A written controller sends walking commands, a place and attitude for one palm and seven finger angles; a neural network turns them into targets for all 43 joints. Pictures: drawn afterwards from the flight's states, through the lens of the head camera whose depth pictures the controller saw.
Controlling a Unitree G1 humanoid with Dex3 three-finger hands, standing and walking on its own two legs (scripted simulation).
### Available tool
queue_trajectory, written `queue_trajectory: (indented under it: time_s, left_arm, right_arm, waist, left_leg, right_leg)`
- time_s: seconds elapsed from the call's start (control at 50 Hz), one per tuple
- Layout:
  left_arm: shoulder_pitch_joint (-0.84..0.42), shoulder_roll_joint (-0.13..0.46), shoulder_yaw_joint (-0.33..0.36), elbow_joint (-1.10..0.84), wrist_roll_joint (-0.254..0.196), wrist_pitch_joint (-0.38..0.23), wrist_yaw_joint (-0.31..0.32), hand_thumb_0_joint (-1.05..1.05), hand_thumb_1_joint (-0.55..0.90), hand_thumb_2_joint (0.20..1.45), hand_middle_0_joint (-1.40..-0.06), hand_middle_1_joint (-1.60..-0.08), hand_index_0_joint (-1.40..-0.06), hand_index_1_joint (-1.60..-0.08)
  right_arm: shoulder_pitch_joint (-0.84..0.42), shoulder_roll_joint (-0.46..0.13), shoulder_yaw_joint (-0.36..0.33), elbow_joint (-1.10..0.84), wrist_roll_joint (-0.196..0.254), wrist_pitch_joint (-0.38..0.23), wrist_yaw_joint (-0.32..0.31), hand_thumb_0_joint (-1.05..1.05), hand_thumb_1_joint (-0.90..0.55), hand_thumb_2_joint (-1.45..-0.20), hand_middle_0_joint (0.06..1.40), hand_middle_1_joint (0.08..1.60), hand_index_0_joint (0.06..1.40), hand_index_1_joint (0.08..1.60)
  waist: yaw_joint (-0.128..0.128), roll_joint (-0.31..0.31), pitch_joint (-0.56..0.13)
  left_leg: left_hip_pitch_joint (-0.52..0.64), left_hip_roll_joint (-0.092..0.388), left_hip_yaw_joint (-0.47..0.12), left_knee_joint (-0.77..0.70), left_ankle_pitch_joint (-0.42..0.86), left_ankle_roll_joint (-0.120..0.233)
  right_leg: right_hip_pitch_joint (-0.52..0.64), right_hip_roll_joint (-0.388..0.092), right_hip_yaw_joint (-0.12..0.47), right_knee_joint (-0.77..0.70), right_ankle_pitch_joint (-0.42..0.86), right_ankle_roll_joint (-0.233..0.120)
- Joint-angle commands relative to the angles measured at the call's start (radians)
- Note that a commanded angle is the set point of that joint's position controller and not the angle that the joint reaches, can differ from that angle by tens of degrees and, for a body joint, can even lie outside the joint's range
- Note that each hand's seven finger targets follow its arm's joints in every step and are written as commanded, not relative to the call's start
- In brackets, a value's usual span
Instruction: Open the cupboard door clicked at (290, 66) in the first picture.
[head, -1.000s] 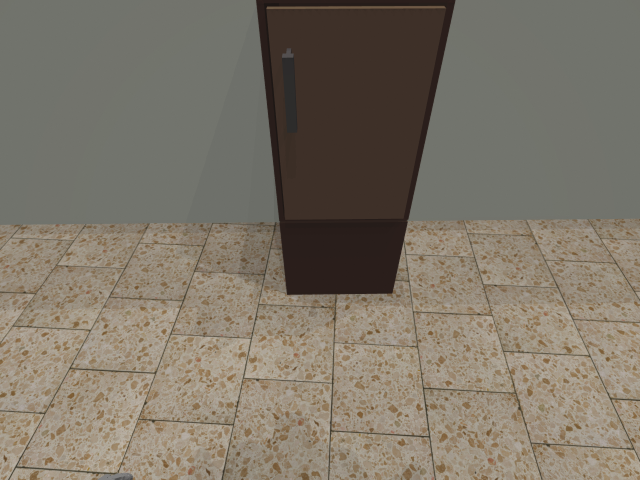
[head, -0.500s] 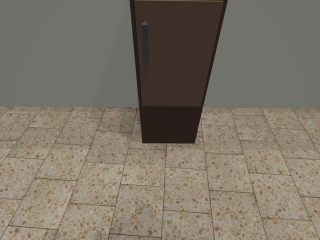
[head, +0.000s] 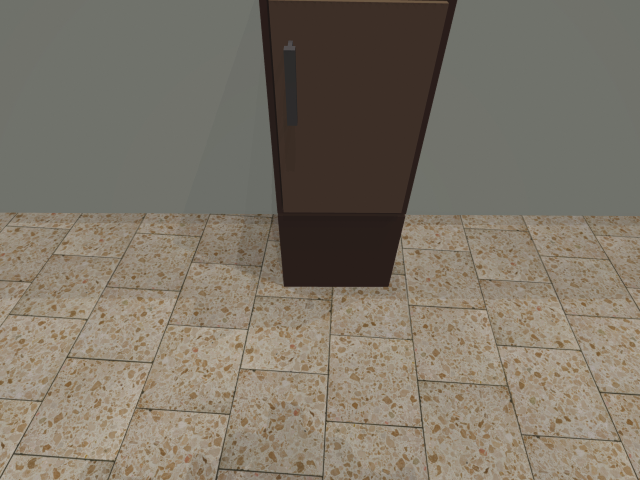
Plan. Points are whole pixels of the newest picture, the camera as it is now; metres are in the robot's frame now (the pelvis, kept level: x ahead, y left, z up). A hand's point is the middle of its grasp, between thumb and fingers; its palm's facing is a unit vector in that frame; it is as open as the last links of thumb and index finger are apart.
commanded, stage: look at it before walking up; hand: left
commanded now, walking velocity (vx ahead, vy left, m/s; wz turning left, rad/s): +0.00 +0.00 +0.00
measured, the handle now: (291, 84) +0.91 +0.12 +0.08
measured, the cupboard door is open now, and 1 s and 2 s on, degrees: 0 0 0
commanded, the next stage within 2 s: take the last steps up to it in 0.44 s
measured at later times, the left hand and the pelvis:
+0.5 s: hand out of the picture +0.08 +0.25 -0.15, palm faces -0.02 -0.94 -0.34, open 7.4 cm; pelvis +0.01 +0.00 +0.00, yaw +0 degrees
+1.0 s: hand out of the picture +0.02 +0.15 -0.19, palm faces +0.09 -0.98 -0.18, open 7.4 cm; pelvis +0.09 -0.03 -0.02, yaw +1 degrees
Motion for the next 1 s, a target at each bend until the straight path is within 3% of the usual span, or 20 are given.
queue_trajectory:
  time_s: [0.0,0.14,0.54,0.58,0.62,0.66,0.72,0.8,0.84,0.86,0.88,0.9,0.92,0.94,0.98]
  left_arm:
    - [-0.042,0.209,0.041,-0.061,0.003,-0.027,0.017,0.0,0.9,0.9,-0.2,-0.3,-0.2,-0.3]
    - [-0.042,0.211,0.041,-0.062,0.001,-0.029,0.018,0.0,0.9,0.9,-0.2,-0.3,-0.2,-0.3]
    - [-0.045,0.218,0.041,-0.054,0.001,-0.029,0.017,0.0,0.9,0.9,-0.2,-0.3,-0.2,-0.3]
    - [0.029,0.082,0.013,-0.019,0.0,-0.009,0.022,0.0,0.9,0.9,-0.2,-0.3,-0.2,-0.3]
    - [0.059,0.084,0.016,-0.011,0.006,0.004,0.016,0.0,0.9,0.9,-0.2,-0.3,-0.2,-0.3]
    - [0.079,0.085,0.023,-0.015,0.011,0.009,0.007,0.0,0.9,0.9,-0.2,-0.3,-0.2,-0.3]
    - [0.121,0.063,0.03,-0.023,0.014,0.002,-0.002,0.0,0.9,0.9,-0.2,-0.3,-0.2,-0.3]
    - [0.196,0.019,0.036,-0.02,0.014,-0.016,-0.006,0.0,0.9,0.9,-0.2,-0.3,-0.2,-0.3]
    - [0.253,0.009,0.044,-0.009,0.013,-0.025,-0.003,0.0,0.9,0.9,-0.2,-0.3,-0.2,-0.3]
    - [0.304,0.018,0.051,0.007,0.015,-0.032,0.001,0.0,0.9,0.9,-0.2,-0.3,-0.2,-0.3]
    - [0.37,0.056,0.063,0.03,0.015,-0.037,0.009,0.0,0.9,0.9,-0.2,-0.3,-0.2,-0.3]
    - [0.463,0.07,0.074,0.054,0.014,-0.045,0.019,0.0,0.9,0.9,-0.2,-0.3,-0.2,-0.3]
    - [0.5,0.049,0.07,0.069,0.014,-0.053,0.027,0.0,0.9,0.9,-0.2,-0.3,-0.2,-0.3]
    - [0.495,0.021,0.065,0.073,0.017,-0.058,0.033,0.0,0.9,0.9,-0.2,-0.3,-0.2,-0.3]
    - [0.464,-0.012,0.062,0.065,0.022,-0.059,0.042,0.0,0.9,0.9,-0.2,-0.3,-0.2,-0.3]
  right_arm:
    - [-0.049,-0.206,-0.039,-0.067,0.003,-0.022,-0.015,0.0,-0.9,-0.9,0.2,0.3,0.2,0.3]
    - [-0.059,-0.208,-0.038,-0.067,0.003,-0.024,-0.016,0.0,-0.9,-0.9,0.2,0.3,0.2,0.3]
    - [-0.066,-0.212,-0.034,-0.063,0.005,-0.021,-0.017,0.0,-0.9,-0.9,0.2,0.3,0.2,0.3]
    - [-0.005,-0.073,-0.002,-0.033,-0.003,-0.003,-0.013,0.0,-0.9,-0.9,0.2,0.3,0.2,0.3]
    - [0.026,-0.078,-0.006,-0.025,-0.009,0.008,-0.009,0.0,-0.9,-0.9,0.2,0.3,0.2,0.3]
    - [0.039,-0.088,-0.015,-0.03,-0.014,0.013,-0.008,0.0,-0.9,-0.9,0.2,0.3,0.2,0.3]
    - [0.065,-0.092,-0.027,-0.038,-0.013,0.007,-0.009,0.0,-0.9,-0.9,0.2,0.3,0.2,0.3]
    - [0.115,-0.073,-0.04,-0.04,-0.008,-0.009,-0.016,0.0,-0.9,-0.9,0.2,0.3,0.2,0.3]
    - [0.121,-0.044,-0.042,-0.044,-0.005,-0.016,-0.02,0.0,-0.9,-0.9,0.2,0.3,0.2,0.3]
    - [0.11,-0.012,-0.039,-0.053,-0.003,-0.021,-0.021,0.0,-0.9,-0.9,0.2,0.3,0.2,0.3]
    - [0.086,0.031,-0.032,-0.076,-0.001,-0.025,-0.02,0.0,-0.9,-0.9,0.2,0.3,0.2,0.3]
    - [0.014,0.047,-0.033,-0.106,-0.004,-0.028,-0.018,0.0,-0.9,-0.9,0.2,0.3,0.2,0.3]
    - [-0.016,0.04,-0.038,-0.12,-0.007,-0.034,-0.018,0.0,-0.9,-0.9,0.2,0.3,0.2,0.3]
    - [-0.015,0.048,-0.042,-0.121,-0.007,-0.038,-0.016,0.0,-0.9,-0.9,0.2,0.3,0.2,0.3]
    - [-0.025,0.082,-0.046,-0.119,-0.004,-0.038,-0.009,0.0,-0.9,-0.9,0.2,0.3,0.2,0.3]
  waist:
    - [-0.001,-0.006,-0.026]
    - [-0.001,0.003,-0.05]
    - [-0.001,-0.004,-0.034]
    - [-0.002,-0.011,-0.043]
    - [0.0,-0.013,0.016]
    - [-0.001,-0.009,0.081]
    - [0.001,0.033,0.118]
    - [0.008,0.075,0.121]
    - [0.03,0.05,0.122]
    - [0.045,-0.026,0.103]
    - [0.064,-0.182,0.104]
    - [0.103,-0.237,0.123]
    - [0.104,-0.193,0.128]
    - [0.09,-0.134,0.121]
    - [0.069,-0.052,0.108]
  left_leg:
    - [-0.004,0.11,-0.099,-0.069,0.087,0.04]
    - [0.023,0.114,-0.091,-0.069,0.141,0.038]
    - [0.036,0.113,-0.088,-0.085,0.13,0.034]
    - [0.037,0.109,-0.068,-0.077,0.02,0.015]
    - [-0.011,0.103,-0.072,-0.082,-0.191,0.02]
    - [-0.07,0.109,-0.092,-0.103,-0.348,0.032]
    - [-0.096,0.146,-0.141,-0.113,-0.411,0.066]
    - [-0.094,0.185,-0.171,-0.059,-0.308,0.103]
    - [-0.148,0.161,-0.126,0.043,-0.221,0.095]
    - [-0.224,0.113,-0.052,0.167,-0.157,0.071]
    - [-0.371,0.035,0.06,0.343,-0.178,0.035]
    - [-0.506,0.024,0.095,0.529,-0.362,0.023]
    - [-0.572,0.053,0.048,0.647,-0.369,0.026]
    - [-0.599,0.071,0.038,0.702,-0.343,0.026]
    - [-0.589,0.094,0.056,0.674,-0.338,0.026]
  right_leg:
    - [-0.004,-0.112,0.11,-0.086,0.068,-0.031]
    - [0.02,-0.113,0.105,-0.078,0.138,-0.031]
    - [0.028,-0.115,0.109,-0.105,0.135,-0.029]
    - [0.017,-0.105,0.098,-0.106,-0.02,-0.008]
    - [-0.039,-0.088,0.105,-0.095,-0.221,-0.011]
    - [-0.093,-0.068,0.103,-0.073,-0.32,-0.019]
    - [-0.133,-0.041,0.074,0.006,-0.309,-0.027]
    - [-0.139,-0.03,0.049,0.088,-0.215,-0.038]
    - [-0.076,-0.05,0.087,0.063,-0.184,-0.054]
    - [0.018,-0.097,0.173,0.007,-0.141,-0.081]
    - [0.144,-0.194,0.32,-0.079,-0.068,-0.136]
    - [0.211,-0.305,0.463,-0.149,0.086,-0.201]
    - [0.248,-0.327,0.474,-0.134,0.253,-0.238]
    - [0.273,-0.323,0.43,-0.11,0.348,-0.253]
    - [0.263,-0.295,0.339,-0.085,0.347,-0.247]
